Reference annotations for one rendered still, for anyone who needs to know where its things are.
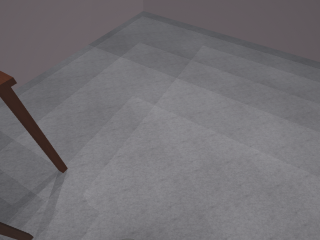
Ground table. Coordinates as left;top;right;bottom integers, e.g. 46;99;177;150
0;71;68;173

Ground chair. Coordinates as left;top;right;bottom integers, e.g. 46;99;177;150
0;222;33;240

